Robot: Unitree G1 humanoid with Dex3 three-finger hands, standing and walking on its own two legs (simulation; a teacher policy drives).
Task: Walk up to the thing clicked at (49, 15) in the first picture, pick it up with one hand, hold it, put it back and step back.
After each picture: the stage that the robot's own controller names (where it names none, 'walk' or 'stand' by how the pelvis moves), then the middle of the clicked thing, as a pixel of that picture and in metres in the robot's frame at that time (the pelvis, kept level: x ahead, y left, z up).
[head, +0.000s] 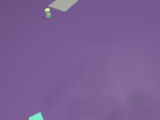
stand; (48, 13) +1.93 +0.44 -0.72
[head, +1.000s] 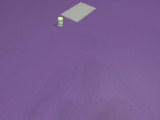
walk; (60, 21) +1.83 +0.19 -0.70
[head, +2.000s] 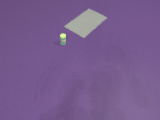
walk; (63, 39) +1.28 +0.15 -0.71
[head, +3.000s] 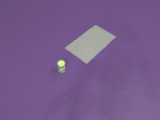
walk; (61, 66) +0.89 +0.17 -0.70
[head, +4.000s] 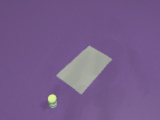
walk; (52, 101) +0.59 +0.18 -0.70
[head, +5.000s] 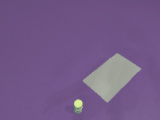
walk; (78, 106) +0.57 -0.01 -0.68
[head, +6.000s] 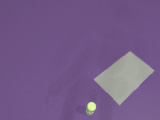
stand; (90, 108) +0.46 -0.13 -0.69
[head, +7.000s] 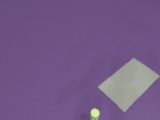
stand; (94, 115) +0.48 -0.09 -0.70
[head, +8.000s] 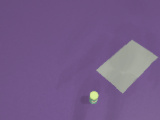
stand; (93, 97) +0.52 -0.08 -0.70
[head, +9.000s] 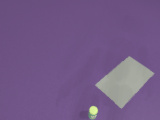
stand; (92, 112) +0.50 -0.10 -0.72
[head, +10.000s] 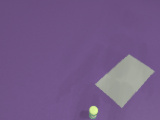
stand; (93, 112) +0.49 -0.10 -0.73
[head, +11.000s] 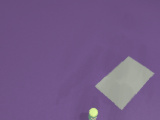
stand; (93, 114) +0.48 -0.10 -0.73
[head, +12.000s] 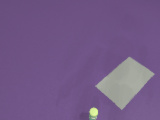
stand; (93, 114) +0.49 -0.10 -0.73
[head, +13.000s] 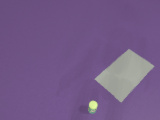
go down; (92, 107) +0.49 -0.10 -0.72
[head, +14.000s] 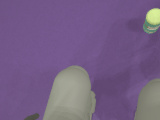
go down; (152, 21) +0.58 -0.16 -0.30
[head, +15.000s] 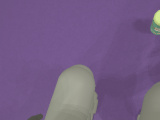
approach; out of the picture +0.57 -0.18 -0.29
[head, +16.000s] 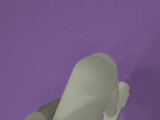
close in; out of the picture +0.56 -0.23 -0.24
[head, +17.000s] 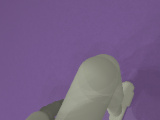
close in; out of the picture +0.56 -0.23 -0.27
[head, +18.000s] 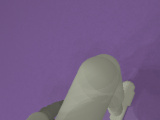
close in; out of the picture +0.56 -0.23 -0.28
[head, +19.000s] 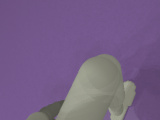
close in; out of the picture +0.56 -0.23 -0.28
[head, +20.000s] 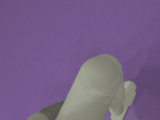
close in; out of the picture +0.57 -0.23 -0.28
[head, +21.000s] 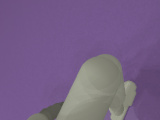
close in; out of the picture +0.56 -0.23 -0.28
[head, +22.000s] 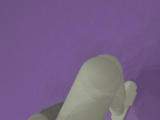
close in; out of the picture +0.56 -0.23 -0.28
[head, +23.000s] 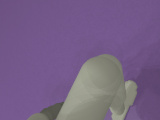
close in; out of the picture +0.56 -0.23 -0.28
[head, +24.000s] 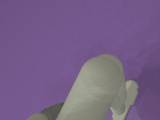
close in; out of the picture +0.56 -0.24 -0.28
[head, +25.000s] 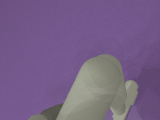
close in; out of the picture +0.56 -0.24 -0.28
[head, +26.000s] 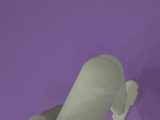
close in; out of the picture +0.56 -0.24 -0.28
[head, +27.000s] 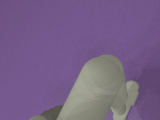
close in; out of the picture +0.56 -0.24 -0.28
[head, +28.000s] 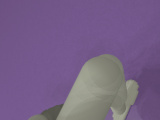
close in; out of the picture +0.56 -0.24 -0.28
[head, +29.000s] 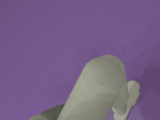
close in; out of the picture +0.56 -0.24 -0.29
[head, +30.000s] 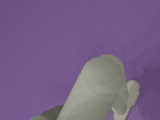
close in; out of the picture +0.56 -0.24 -0.28
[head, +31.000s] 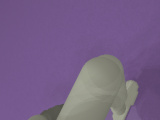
close in; out of the picture +0.56 -0.24 -0.28
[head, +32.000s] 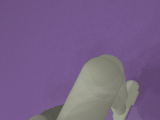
close in; out of the picture +0.56 -0.24 -0.28
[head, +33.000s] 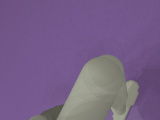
close in; out of the picture +0.56 -0.24 -0.28
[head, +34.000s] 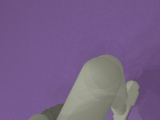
close in; out of the picture +0.56 -0.24 -0.28
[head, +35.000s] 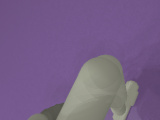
close in; out of the picture +0.56 -0.24 -0.28
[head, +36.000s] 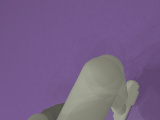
close in; out of the picture +0.56 -0.24 -0.29
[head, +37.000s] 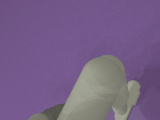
approach; out of the picture +0.56 -0.24 -0.29
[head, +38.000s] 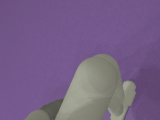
approach; out of the picture +0.57 -0.24 -0.27
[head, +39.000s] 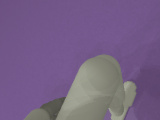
approach; out of the picture +0.56 -0.24 -0.27
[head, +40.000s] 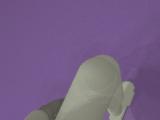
approach; out of the picture +0.56 -0.24 -0.27
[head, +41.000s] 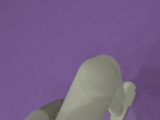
approach; out of the picture +0.56 -0.24 -0.27
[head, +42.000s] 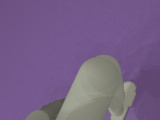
approach; out of the picture +0.56 -0.23 -0.28
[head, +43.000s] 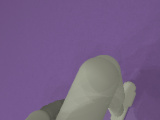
stand; out of the picture +0.56 -0.24 -0.28
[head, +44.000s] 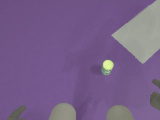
stand; (107, 67) +0.55 -0.11 -0.51
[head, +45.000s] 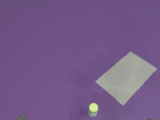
stand; (93, 110) +0.50 -0.08 -0.66
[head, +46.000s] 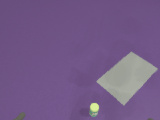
stand; (94, 110) +0.51 -0.08 -0.66
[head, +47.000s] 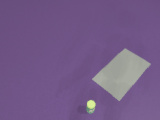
stand; (90, 107) +0.52 -0.07 -0.70
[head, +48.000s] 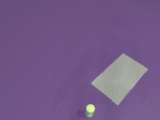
stand; (90, 111) +0.51 -0.09 -0.72
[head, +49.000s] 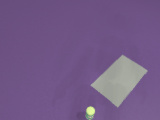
stand; (90, 113) +0.50 -0.09 -0.73
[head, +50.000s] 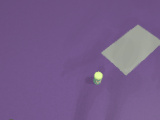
walk; (97, 78) +0.62 -0.12 -0.70
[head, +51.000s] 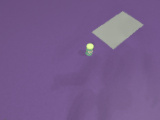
walk; (89, 49) +0.97 -0.14 -0.69
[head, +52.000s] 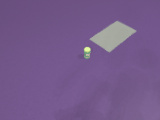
stand; (87, 53) +1.15 -0.08 -0.70
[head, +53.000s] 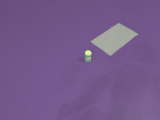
stand; (88, 56) +1.11 -0.10 -0.73
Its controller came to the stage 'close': no
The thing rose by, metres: 0.00
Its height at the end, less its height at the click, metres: +0.00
